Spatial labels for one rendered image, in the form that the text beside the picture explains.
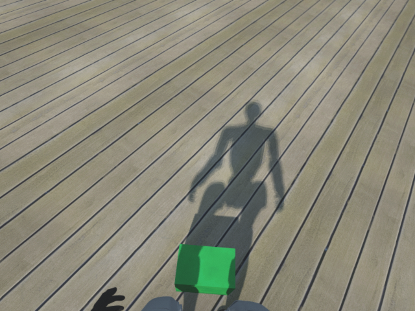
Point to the carton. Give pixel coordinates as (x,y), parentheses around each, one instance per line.
(205,269)

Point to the left robot hand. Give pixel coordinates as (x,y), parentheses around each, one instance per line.
(107,298)

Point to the robot left thigh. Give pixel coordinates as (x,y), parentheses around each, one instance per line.
(165,303)

